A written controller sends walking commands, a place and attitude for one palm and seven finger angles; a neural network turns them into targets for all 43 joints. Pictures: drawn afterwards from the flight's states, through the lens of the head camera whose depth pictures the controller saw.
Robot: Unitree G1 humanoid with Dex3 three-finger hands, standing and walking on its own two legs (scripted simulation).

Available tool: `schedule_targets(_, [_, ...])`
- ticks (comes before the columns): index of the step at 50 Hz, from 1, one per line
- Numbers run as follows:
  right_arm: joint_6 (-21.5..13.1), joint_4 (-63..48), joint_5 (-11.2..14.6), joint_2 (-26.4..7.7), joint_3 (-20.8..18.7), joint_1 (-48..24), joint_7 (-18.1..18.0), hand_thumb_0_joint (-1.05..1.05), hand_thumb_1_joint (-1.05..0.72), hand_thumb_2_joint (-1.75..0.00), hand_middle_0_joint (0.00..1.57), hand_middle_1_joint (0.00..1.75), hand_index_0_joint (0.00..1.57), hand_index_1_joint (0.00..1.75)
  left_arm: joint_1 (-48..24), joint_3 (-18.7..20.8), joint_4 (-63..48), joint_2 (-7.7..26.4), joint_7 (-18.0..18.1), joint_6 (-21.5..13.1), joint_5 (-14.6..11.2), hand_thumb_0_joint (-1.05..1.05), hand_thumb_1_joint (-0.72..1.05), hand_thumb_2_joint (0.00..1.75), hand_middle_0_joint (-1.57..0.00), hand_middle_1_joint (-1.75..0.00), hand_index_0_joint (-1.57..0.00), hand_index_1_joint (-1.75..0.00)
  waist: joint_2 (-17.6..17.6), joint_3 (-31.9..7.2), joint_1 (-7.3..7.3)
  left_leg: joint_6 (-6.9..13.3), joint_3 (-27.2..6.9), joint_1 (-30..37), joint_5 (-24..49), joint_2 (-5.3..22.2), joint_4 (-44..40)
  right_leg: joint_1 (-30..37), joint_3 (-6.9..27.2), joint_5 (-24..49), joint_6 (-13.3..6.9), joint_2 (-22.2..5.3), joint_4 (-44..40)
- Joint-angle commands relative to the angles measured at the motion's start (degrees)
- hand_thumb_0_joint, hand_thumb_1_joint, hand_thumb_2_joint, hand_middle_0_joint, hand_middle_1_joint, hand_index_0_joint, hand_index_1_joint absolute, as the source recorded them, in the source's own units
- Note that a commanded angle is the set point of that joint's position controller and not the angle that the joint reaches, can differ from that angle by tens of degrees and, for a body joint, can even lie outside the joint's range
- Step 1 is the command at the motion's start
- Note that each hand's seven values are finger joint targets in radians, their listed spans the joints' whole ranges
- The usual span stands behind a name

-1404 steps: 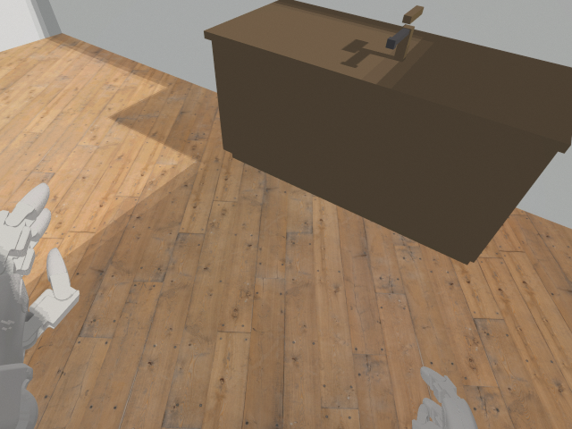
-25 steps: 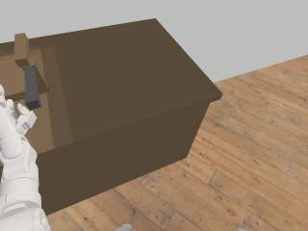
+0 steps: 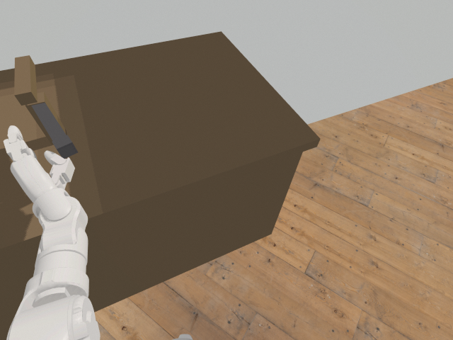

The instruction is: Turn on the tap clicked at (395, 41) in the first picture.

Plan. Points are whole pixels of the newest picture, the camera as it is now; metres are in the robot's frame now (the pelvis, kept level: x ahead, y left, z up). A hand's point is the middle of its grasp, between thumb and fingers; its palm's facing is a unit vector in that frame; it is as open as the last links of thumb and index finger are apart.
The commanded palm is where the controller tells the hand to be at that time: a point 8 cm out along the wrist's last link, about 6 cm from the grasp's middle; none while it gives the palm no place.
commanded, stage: push the lever round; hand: left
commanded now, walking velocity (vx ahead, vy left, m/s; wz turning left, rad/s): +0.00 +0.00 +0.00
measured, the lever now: (65, 147) +0.44 +0.31 +0.09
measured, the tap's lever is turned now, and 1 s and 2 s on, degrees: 15 45 77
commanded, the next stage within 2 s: none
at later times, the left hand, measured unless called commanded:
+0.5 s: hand (95, 150) +0.44 +0.25 +0.08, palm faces +0.77 -0.63 -0.06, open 7.7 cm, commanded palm +0.39 +0.27 +0.08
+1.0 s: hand (113, 136) +0.48 +0.23 +0.07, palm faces +0.82 -0.56 -0.10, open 7.7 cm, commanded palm +0.43 +0.25 +0.08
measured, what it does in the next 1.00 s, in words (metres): stands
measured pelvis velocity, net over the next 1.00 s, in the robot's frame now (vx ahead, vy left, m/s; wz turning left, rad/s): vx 0.00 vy -0.01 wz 0.00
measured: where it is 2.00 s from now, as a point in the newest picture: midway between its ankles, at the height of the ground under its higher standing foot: outside the picture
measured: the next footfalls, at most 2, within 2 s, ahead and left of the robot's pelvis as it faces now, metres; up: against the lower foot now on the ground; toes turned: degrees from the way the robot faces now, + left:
none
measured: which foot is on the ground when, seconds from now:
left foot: down 0.00-1.00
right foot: down 0.00-1.00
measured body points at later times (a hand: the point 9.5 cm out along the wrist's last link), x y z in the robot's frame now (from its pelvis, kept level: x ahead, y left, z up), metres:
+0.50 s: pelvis +0.00 -0.01 +0.00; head +0.04 +0.00 +0.44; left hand +0.39 +0.28 +0.09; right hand +0.05 -0.27 -0.13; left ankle +0.03 +0.10 -0.70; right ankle +0.00 -0.10 -0.70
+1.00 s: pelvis +0.00 -0.01 -0.01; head +0.07 +0.00 +0.44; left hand +0.43 +0.26 +0.08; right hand +0.02 -0.27 -0.14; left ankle +0.03 +0.10 -0.70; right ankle +0.00 -0.10 -0.70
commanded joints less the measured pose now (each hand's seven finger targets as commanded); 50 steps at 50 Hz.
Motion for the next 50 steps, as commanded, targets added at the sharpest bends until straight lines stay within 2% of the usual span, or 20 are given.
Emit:
schedule_targets(1, [-1.2, -5.4, -0.1, -9.0, -2.9, 1.6, -0.8, 0.00, -0.90, -0.90, 0.20, 0.30, 0.20, 0.30, -23.3, 0.7, -11.6, 14.7, 2.2, -4.0, 2.0, 0.00, 0.90, 0.90, -0.15, -0.15, -0.15, -0.15, 2.8, -14.3, -0.49, 0.7, -2.4, 10.6, 11.9, 0.0, -6.7, 5.5, 3.0, 13.9, 0.3, -0.3, -6.5])
schedule_targets(3, [-1.0, -5.5, -0.1, -8.8, -3.1, 1.5, -0.7, 0.00, -0.90, -0.90, 0.20, 0.30, 0.20, 0.30, -24.1, -0.3, -11.9, 13.0, 3.2, -4.0, 2.3, 0.00, 0.90, 0.90, -0.15, -0.15, -0.15, -0.15, 4.1, -15.6, -0.49, 0.6, -2.1, 11.6, 12.3, -0.1, -6.8, 5.5, 3.0, 14.1, 0.3, -0.5, -6.4])
schedule_targets(4, [-1.0, -5.3, -0.3, -8.7, -3.1, 1.7, -0.6, 0.00, -0.90, -0.90, 0.20, 0.30, 0.20, 0.30, -24.4, -0.8, -11.1, 12.2, 3.6, -3.9, 2.5, 0.00, 0.90, 0.90, -0.15, -0.15, -0.15, -0.15, 2.8, -15.8, -0.77, 0.7, -2.3, 11.7, 12.4, -0.1, -6.6, 5.3, 2.8, 14.1, 0.4, -0.4, -6.4])
schedule_targets(6, [-0.8, -5.0, -0.4, -8.8, -3.2, 1.9, -0.6, 0.00, -0.90, -0.90, 0.20, 0.30, 0.20, 0.30, -25.3, -0.4, -10.2, 12.6, 4.6, -3.9, 3.0, 0.00, 0.90, 0.90, -0.15, -0.15, -0.15, -0.15, 2.9, -15.0, -0.98, 0.7, -2.6, 11.1, 11.4, -0.1, -6.6, 4.7, 2.8, 13.2, 0.3, -0.4, -6.5])
schedule_targets(8, [-0.9, -4.6, -0.5, -8.6, -3.2, 1.7, -0.5, 0.00, -0.90, -0.90, 0.20, 0.30, 0.20, 0.30, -28.7, -2.4, -9.7, 10.4, 5.5, -4.2, 3.4, 0.00, 0.90, 0.90, -0.15, -0.15, -0.15, -0.15, 3.0, -14.6, -2.00, 0.8, -2.6, 11.0, 9.7, -0.1, -6.6, 3.4, 2.9, 12.0, 0.5, -0.5, -6.7])
schedule_targets(12, [-0.8, -4.2, -0.9, -8.6, -3.5, 2.0, -0.2, 0.00, -0.90, -0.90, 0.20, 0.30, 0.20, 0.30, -30.0, -2.4, -9.0, 9.9, 7.8, -4.9, 4.6, 0.00, 0.90, 0.90, -0.15, -0.15, -0.15, -0.15, 4.9, -17.4, -1.91, 0.4, -3.0, 12.9, 10.4, 0.0, -6.3, 2.5, 2.8, 11.5, 0.3, -0.5, -6.2])
schedule_targets(13, [-0.8, -3.9, -1.1, -8.5, -3.5, 2.2, -0.1, 0.00, -0.90, -0.90, 0.20, 0.30, 0.20, 0.30, -30.3, -2.2, -7.5, 9.6, 8.5, -4.8, 4.7, 0.00, 0.90, 0.90, -0.15, -0.15, -0.15, -0.15, 3.5, -17.0, -1.92, 0.5, -2.8, 11.9, 10.2, -0.1, -6.2, 2.8, 2.7, 11.7, 0.4, -0.5, -6.1])
schedule_targets(18, [0.2, -4.0, -1.5, -8.4, -3.7, 2.8, 0.3, 0.00, -0.90, -0.90, 0.20, 0.30, 0.20, 0.30, -30.9, 0.2, -5.3, 11.4, 11.6, -4.2, 6.1, 0.00, 0.90, 0.90, -0.15, -0.15, -0.15, -0.15, 2.8, -18.3, -1.43, 0.7, -2.1, 10.4, 12.1, -0.2, -5.7, 4.5, 2.9, 13.6, 0.5, -0.7, -5.7])
schedule_targets(19, [0.3, -4.0, -1.7, -8.2, -3.6, 2.7, 0.4, 0.00, -0.90, -0.90, 0.20, 0.30, 0.20, 0.30, -32.6, -1.5, -5.5, 9.4, 12.0, -4.2, 6.3, 0.00, 0.90, 0.90, -0.15, -0.15, -0.15, -0.15, 2.7, -18.0, -2.28, 0.8, -1.8, 10.4, 12.5, -0.2, -5.4, 4.2, 2.9, 14.3, 0.7, -0.8, -5.8])
schedule_targets(25, [1.0, -3.6, -2.3, -8.1, -3.8, 3.4, 0.9, 0.00, -0.90, -0.90, 0.20, 0.30, 0.20, 0.30, -34.8, 0.0, -1.4, 10.0, 14.9, -3.9, 7.6, 0.00, 0.90, 0.90, -0.15, -0.15, -0.15, -0.15, 1.0, -17.6, -2.50, 1.2, -1.3, 7.9, 11.0, -0.3, -5.0, 4.6, 3.1, 13.7, 0.9, -0.9, -6.0])
schedule_targets(26, [1.1, -3.5, -2.5, -8.3, -3.9, 3.8, 0.9, 0.00, -0.90, -0.90, 0.20, 0.30, 0.20, 0.30, -34.9, 2.1, -1.4, 12.1, 15.4, -4.1, 7.9, 0.00, 0.90, 0.90, -0.15, -0.15, -0.15, -0.15, 1.5, -18.1, -2.02, 1.2, -1.3, 7.8, 11.6, -0.4, -4.8, 5.0, 3.2, 14.1, 0.8, -0.9, -5.8])
schedule_targets(28, [1.5, -3.4, -2.4, -7.9, -3.8, 3.9, 1.2, 0.00, -0.90, -0.90, 0.20, 0.30, 0.20, 0.30, -36.6, 0.8, -0.6, 10.7, 16.0, -4.1, 8.3, 0.00, 0.90, 0.90, -0.15, -0.15, -0.15, -0.15, 2.3, -17.7, -2.53, 1.1, -1.0, 7.6, 11.8, -0.3, -4.8, 4.6, 3.2, 14.4, 0.9, -1.0, -5.6])
schedule_targets(29, [1.5, -3.3, -2.6, -8.0, -4.0, 4.2, 1.2, 0.00, -0.90, -0.90, 0.20, 0.30, 0.20, 0.30, -36.8, 1.0, -0.1, 10.9, 16.3, -4.1, 8.6, 0.00, 0.90, 0.90, -0.15, -0.15, -0.15, -0.15, 0.9, -18.3, -2.84, 1.2, -1.1, 7.4, 11.8, -0.3, -4.5, 4.7, 3.1, 14.4, 1.0, -1.0, -5.5])
schedule_targets(30, [1.5, -3.2, -2.7, -8.0, -4.0, 4.2, 1.3, 0.00, -0.90, -0.90, 0.20, 0.30, 0.20, 0.30, -37.6, 0.4, -0.2, 10.4, 16.6, -4.2, 9.0, 0.00, 0.90, 0.90, -0.15, -0.15, -0.15, -0.15, 2.9, -18.9, -2.92, 1.0, -1.0, 8.1, 12.2, -0.2, -4.5, 4.2, 3.2, 14.4, 0.9, -1.0, -5.4])
schedule_targets(35, [1.8, -2.5, -3.0, -8.2, -4.0, 5.1, 1.7, 0.00, -0.90, -0.90, 0.20, 0.30, 0.20, 0.30, -41.6, 0.4, 3.4, 10.4, 18.1, -3.8, 9.6, 0.00, 0.90, 0.90, -0.15, -0.15, -0.15, -0.15, 1.2, -17.4, -4.34, 1.2, -1.2, 6.3, 10.3, -0.1, -4.4, 2.7, 3.1, 12.6, 1.1, -1.0, -5.8])
schedule_targets(38, [1.5, -1.9, -3.4, -8.2, -4.2, 5.9, 2.2, 0.00, -0.90, -0.90, 0.20, 0.30, 0.20, 0.30, -43.9, 0.2, 2.8, 9.8, 19.2, -4.3, 10.1, 0.00, 0.90, 0.90, -0.15, -0.15, -0.15, -0.15, 4.4, -20.1, -4.22, 0.8, -1.9, 9.5, 12.6, 0.1, -4.0, 1.1, 2.6, 12.9, 0.8, -0.7, -5.1])
schedule_targets(43, [1.8, -1.3, -3.9, -8.4, -4.4, 6.9, 3.1, 0.00, -0.90, -0.90, 0.20, 0.30, 0.20, 0.30, -43.9, 0.6, 5.7, 8.9, 21.2, -3.3, 10.6, 0.00, 0.90, 0.90, -0.15, -0.15, -0.15, -0.15, 3.4, -21.3, -4.25, 0.5, -2.1, 9.5, 15.0, 0.2, -3.7, 0.9, 2.0, 13.9, 0.7, -0.4, -4.5])
schedule_targets(45, [1.9, -1.1, -3.9, -8.4, -4.4, 7.0, 3.4, 0.00, -0.90, -0.90, 0.20, 0.30, 0.20, 0.30, -45.9, 0.4, 6.8, 8.8, 21.9, -2.5, 11.1, 0.00, 0.90, 0.90, -0.15, -0.15, -0.15, -0.15, 3.2, -20.6, -5.06, 0.6, -1.8, 8.4, 14.2, 0.3, -3.5, 0.6, 2.0, 13.6, 0.9, -0.5, -4.8])
schedule_targets(46, [2.0, -0.6, -4.1, -8.6, -4.4, 7.4, 3.4, 0.00, -0.90, -0.90, 0.20, 0.30, 0.20, 0.30, -45.9, 2.1, 8.1, 10.5, 22.4, -2.1, 11.3, 0.00, 0.90, 0.90, -0.15, -0.15, -0.15, -0.15, 3.3, -20.0, -4.78, 0.7, -2.0, 7.9, 13.9, 0.2, -3.5, 0.2, 2.0, 13.1, 0.8, -0.4, -4.8])
schedule_targets(50, [2.1, -0.9, -4.3, -8.6, -4.4, 8.0, 3.8, 0.00, -0.90, -0.90, 0.20, 0.30, 0.20, 0.30, -48.8, 2.4, 8.0, 11.3, 23.9, -1.0, 12.2, 0.00, 0.90, 0.90, -0.15, -0.15, -0.15, -0.15, 2.7, -21.5, -5.22, 1.0, -1.6, 6.9, 13.8, 0.3, -3.4, 1.1, 2.3, 13.8, 1.1, -0.6, -5.1])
